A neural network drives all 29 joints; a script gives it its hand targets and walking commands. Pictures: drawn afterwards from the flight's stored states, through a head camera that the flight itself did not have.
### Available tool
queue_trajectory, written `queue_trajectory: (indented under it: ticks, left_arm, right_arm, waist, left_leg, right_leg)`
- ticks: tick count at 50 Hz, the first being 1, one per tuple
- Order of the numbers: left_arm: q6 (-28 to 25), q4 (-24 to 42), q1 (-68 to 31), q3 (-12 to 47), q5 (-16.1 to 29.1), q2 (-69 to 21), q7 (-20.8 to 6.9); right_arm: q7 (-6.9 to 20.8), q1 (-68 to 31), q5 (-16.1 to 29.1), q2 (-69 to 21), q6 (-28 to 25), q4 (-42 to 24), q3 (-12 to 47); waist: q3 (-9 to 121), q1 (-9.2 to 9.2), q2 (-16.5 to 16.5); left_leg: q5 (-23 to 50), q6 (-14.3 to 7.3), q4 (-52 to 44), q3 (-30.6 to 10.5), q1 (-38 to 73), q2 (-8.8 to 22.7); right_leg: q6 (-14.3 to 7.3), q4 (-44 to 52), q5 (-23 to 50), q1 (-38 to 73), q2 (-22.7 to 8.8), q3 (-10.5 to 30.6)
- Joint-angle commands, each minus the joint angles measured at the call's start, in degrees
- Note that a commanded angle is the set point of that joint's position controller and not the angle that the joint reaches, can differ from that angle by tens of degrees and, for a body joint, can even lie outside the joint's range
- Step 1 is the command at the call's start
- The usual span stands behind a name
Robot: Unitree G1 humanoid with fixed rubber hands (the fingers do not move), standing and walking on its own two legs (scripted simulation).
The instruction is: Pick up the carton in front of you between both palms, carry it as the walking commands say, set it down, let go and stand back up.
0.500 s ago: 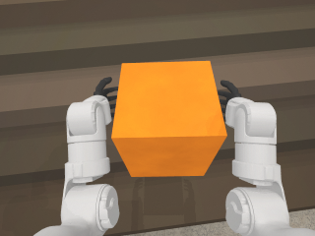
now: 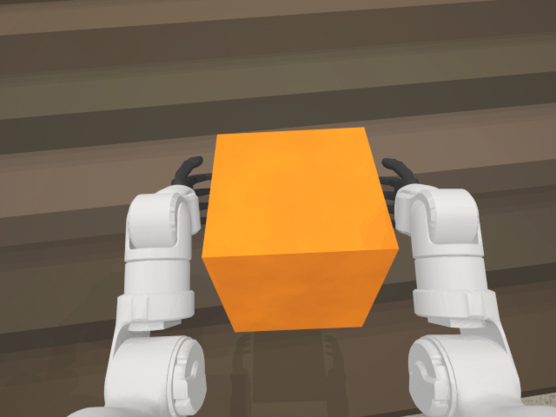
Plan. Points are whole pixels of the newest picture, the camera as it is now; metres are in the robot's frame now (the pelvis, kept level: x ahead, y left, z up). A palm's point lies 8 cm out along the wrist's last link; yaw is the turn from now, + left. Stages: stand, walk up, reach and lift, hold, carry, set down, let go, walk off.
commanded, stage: carry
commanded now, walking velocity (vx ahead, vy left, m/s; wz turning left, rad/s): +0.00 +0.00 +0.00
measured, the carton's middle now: (294, 237) +0.37 +0.00 +0.04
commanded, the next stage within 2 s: none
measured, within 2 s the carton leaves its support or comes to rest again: neither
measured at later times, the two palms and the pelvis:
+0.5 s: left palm (159, 238) +0.31 +0.17 +0.14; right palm (406, 238) +0.30 -0.13 +0.13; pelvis -0.05 +0.01 +0.00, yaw +0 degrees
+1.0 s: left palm (156, 258) +0.28 +0.16 +0.13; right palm (414, 258) +0.27 -0.13 +0.13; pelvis -0.08 +0.01 +0.00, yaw +0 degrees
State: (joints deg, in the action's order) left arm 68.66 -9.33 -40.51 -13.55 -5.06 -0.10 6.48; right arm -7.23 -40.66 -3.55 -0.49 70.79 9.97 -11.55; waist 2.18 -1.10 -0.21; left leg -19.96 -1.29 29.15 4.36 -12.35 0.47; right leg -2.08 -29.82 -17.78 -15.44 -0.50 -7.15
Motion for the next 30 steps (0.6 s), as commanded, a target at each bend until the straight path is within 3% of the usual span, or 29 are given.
queue_trajectory:
  ticks: [1, 5, 14, 20, 30]
  left_arm:
    - [0.79, 3.84, -37.56, 35.01, 25.31, -64.21, -12.99]
    - [0.85, 3.23, -37.49, 35.34, 25.79, -64.38, -13.17]
    - [0.54, 1.80, -37.75, 35.24, 26.08, -64.27, -13.67]
    - [0.36, -0.73, -37.29, 33.77, 25.44, -63.93, -13.91]
    - [0.12, -2.63, -37.77, 31.78, 24.81, -63.80, -13.72]
  right_arm:
    - [13.15, -41.82, 24.86, -63.69, -2.33, -7.04, 33.29]
    - [13.06, -40.69, 23.95, -62.77, -2.02, -6.71, 32.75]
    - [13.18, -40.31, 22.92, -61.53, -2.07, -5.87, 32.23]
    - [13.38, -40.27, 22.41, -60.99, -2.16, -3.99, 31.17]
    - [13.34, -41.66, 22.69, -61.41, -2.31, -2.34, 29.90]
  waist:
    - [27.12, 0.71, 2.49]
    - [27.03, 0.61, 1.07]
    - [23.67, 0.65, 1.81]
    - [20.81, 0.82, 1.35]
    - [19.22, 0.90, 0.93]
  left_leg:
    - [45.75, -2.81, 3.03, -4.88, 8.32, 8.79]
    - [36.26, -2.20, 2.86, -4.46, 6.75, 7.63]
    - [30.64, -2.70, 0.20, -5.73, 4.79, 8.58]
    - [22.18, -2.71, -1.72, -6.18, 2.51, 8.21]
    - [16.22, -2.82, -3.41, -6.52, 0.23, 7.86]
  right_leg:
    - [-1.57, -2.86, 33.74, 12.01, -7.13, 4.98]
    - [-2.14, -2.63, 38.45, 12.56, -8.57, 5.91]
    - [-1.08, -0.25, 20.84, 9.38, -7.60, 6.05]
    - [-1.05, 1.64, 16.01, 7.97, -7.84, 6.63]
    - [-0.97, 2.88, 12.19, 7.15, -7.94, 6.78]
